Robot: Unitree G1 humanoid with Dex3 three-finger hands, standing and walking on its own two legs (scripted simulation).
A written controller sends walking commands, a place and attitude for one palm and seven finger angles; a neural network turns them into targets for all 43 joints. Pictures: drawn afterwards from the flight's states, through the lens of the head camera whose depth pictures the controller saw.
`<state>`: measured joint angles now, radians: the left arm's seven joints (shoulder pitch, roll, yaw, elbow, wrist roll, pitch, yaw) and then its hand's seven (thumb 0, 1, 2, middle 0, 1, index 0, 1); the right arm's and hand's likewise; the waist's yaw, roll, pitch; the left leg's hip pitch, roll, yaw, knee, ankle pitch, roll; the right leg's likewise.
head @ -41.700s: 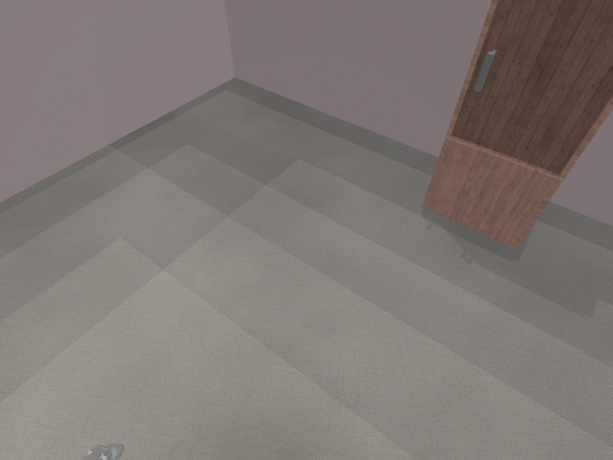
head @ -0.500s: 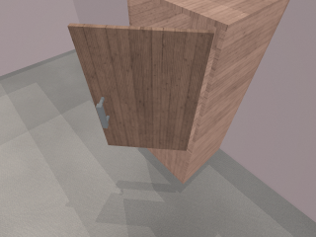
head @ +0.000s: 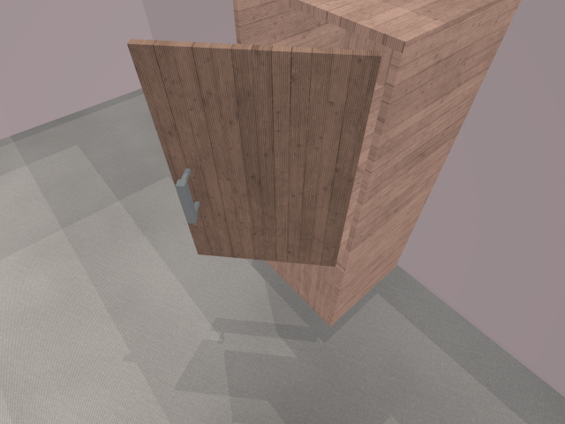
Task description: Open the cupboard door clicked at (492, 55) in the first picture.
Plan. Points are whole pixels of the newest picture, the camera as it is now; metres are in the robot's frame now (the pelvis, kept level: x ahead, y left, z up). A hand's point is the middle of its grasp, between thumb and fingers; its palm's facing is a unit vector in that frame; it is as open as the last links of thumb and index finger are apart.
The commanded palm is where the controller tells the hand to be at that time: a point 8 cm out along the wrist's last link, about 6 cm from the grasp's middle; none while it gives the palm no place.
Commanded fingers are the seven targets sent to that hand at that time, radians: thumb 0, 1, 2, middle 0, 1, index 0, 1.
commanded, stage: look again from close up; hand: left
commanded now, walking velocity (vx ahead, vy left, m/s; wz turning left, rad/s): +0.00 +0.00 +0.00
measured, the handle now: (189, 196) +0.57 +0.25 -0.07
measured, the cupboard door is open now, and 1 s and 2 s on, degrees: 43 43 43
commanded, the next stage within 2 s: raise the hand with hooked fingers in 0.44 s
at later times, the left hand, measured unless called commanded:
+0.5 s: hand out of the picture +0.02 +0.21 -0.17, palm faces +0.01 -0.97 -0.23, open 7.4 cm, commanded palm none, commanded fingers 0.00 0.90 0.90 -0.20 -0.30 -0.20 -0.30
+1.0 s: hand (139, 419) +0.14 +0.22 -0.09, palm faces +0.04 -1.00 +0.02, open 8.8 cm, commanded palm +0.13 +0.28 -0.07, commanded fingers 0.00 0.34 0.66 -0.24 -0.66 -0.24 -0.66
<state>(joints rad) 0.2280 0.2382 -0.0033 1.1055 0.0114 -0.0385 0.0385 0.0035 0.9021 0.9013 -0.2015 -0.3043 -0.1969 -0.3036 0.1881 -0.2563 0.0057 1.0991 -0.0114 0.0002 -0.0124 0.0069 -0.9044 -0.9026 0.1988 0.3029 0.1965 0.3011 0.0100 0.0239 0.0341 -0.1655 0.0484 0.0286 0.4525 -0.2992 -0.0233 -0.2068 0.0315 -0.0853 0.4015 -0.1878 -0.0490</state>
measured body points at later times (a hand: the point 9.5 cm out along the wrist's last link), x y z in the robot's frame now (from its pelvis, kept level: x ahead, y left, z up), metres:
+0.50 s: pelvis -0.01 +0.02 +0.00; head +0.01 +0.01 +0.45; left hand +0.02 +0.26 -0.15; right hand -0.03 -0.20 -0.17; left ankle -0.02 +0.13 -0.74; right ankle +0.02 -0.08 -0.74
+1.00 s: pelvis -0.02 +0.01 -0.11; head +0.04 +0.03 +0.34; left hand +0.14 +0.28 -0.09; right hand +0.25 -0.23 -0.12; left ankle -0.02 +0.13 -0.74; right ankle +0.02 -0.09 -0.74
